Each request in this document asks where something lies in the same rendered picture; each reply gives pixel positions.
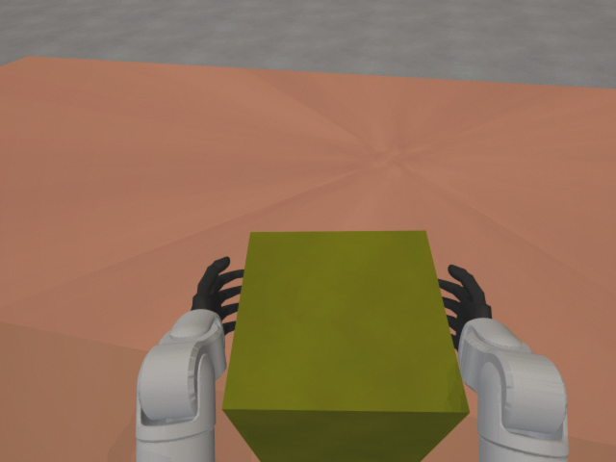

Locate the left robot hand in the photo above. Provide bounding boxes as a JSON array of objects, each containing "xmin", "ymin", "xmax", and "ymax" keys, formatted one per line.
[{"xmin": 191, "ymin": 257, "xmax": 244, "ymax": 336}]

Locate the right robot hand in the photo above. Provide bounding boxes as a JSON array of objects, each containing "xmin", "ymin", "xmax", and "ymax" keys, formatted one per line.
[{"xmin": 438, "ymin": 265, "xmax": 492, "ymax": 352}]

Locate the carton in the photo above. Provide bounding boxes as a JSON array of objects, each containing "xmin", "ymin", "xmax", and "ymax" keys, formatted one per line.
[{"xmin": 222, "ymin": 231, "xmax": 470, "ymax": 462}]

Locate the right robot forearm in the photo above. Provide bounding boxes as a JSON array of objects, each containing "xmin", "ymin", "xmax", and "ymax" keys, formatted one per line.
[{"xmin": 458, "ymin": 318, "xmax": 569, "ymax": 462}]

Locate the left robot forearm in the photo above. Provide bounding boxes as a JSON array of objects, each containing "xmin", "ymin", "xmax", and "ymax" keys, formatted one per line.
[{"xmin": 136, "ymin": 309, "xmax": 227, "ymax": 462}]

